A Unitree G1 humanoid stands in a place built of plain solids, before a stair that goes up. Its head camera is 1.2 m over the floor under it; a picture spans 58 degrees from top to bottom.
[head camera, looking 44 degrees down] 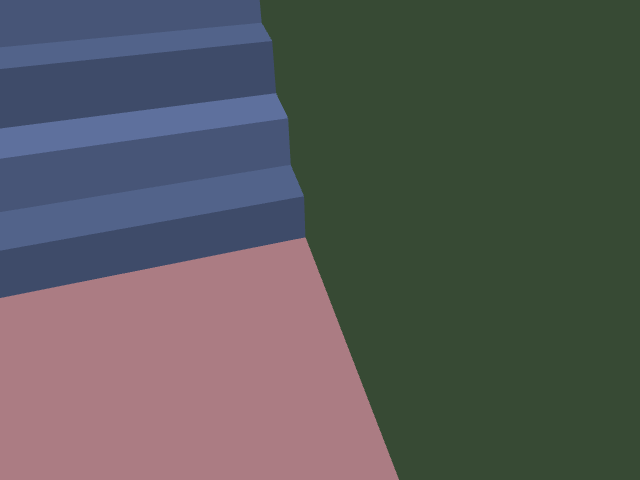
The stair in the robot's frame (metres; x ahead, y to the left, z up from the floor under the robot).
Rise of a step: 0.20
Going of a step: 0.21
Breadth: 1.38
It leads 16 degrees to the left of straight ahead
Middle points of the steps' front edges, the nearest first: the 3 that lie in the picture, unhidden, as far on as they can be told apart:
1.07 0.72 0.21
1.27 0.78 0.41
1.48 0.84 0.62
